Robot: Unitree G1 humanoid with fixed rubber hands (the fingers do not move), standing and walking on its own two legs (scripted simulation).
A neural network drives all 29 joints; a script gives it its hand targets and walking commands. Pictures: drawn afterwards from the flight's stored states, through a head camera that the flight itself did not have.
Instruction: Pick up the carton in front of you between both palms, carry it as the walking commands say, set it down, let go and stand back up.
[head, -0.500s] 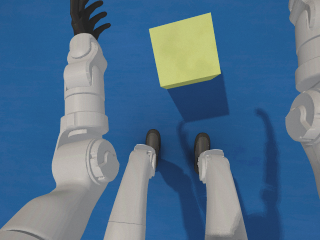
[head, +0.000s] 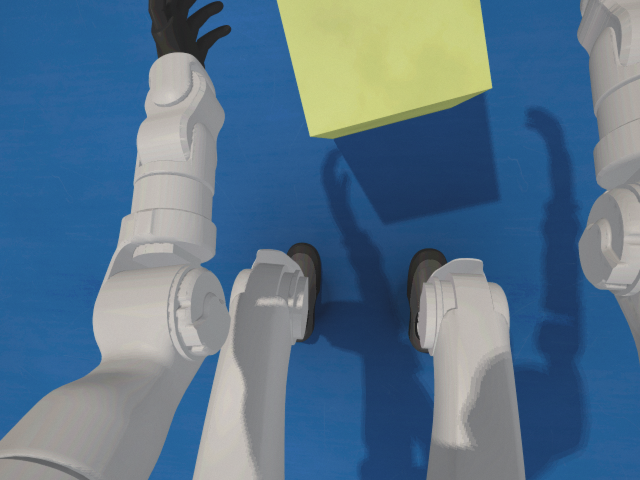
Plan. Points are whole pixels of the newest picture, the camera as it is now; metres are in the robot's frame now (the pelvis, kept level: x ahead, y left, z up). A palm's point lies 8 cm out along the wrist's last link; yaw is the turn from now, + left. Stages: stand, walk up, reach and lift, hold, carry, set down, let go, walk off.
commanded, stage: reach and lift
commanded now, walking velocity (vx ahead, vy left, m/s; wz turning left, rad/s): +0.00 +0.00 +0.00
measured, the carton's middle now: (378, 48) +0.55 -0.03 -0.38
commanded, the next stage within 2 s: none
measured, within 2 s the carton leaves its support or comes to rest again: leaves its support in 1.24 s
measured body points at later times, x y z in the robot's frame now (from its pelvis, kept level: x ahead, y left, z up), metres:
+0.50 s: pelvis -0.03 +0.00 -0.12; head +0.37 -0.04 +0.08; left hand +0.53 +0.16 -0.31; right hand +0.58 -0.20 -0.32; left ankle +0.09 +0.13 -0.47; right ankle +0.08 -0.12 -0.47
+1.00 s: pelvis -0.03 +0.00 -0.13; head +0.36 -0.04 +0.08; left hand +0.54 +0.13 -0.31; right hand +0.58 -0.18 -0.31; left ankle +0.09 +0.13 -0.47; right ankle +0.08 -0.12 -0.47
